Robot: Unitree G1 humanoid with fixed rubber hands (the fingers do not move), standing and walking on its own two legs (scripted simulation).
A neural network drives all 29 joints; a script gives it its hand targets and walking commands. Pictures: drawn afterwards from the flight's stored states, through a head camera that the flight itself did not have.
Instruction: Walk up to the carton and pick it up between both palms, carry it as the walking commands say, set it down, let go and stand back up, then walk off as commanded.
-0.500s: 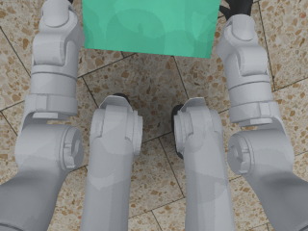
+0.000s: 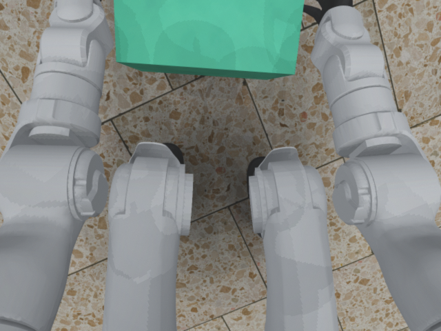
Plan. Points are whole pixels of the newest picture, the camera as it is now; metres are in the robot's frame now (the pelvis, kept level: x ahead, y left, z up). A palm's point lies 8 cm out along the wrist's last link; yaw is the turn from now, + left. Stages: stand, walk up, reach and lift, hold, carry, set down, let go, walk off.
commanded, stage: set down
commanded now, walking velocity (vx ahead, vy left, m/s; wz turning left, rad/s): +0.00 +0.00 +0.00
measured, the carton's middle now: out of the picture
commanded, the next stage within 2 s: none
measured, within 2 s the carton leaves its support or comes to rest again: neither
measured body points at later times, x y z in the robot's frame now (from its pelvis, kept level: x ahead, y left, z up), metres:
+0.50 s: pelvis +0.01 +0.00 -0.02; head +0.38 +0.02 +0.23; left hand +0.53 +0.21 -0.22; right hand +0.54 -0.13 -0.22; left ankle +0.14 +0.12 -0.34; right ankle +0.12 -0.12 -0.34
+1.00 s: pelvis +0.02 +0.00 -0.03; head +0.37 +0.02 +0.24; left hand +0.53 +0.21 -0.22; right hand +0.54 -0.13 -0.22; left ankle +0.14 +0.12 -0.34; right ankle +0.12 -0.12 -0.34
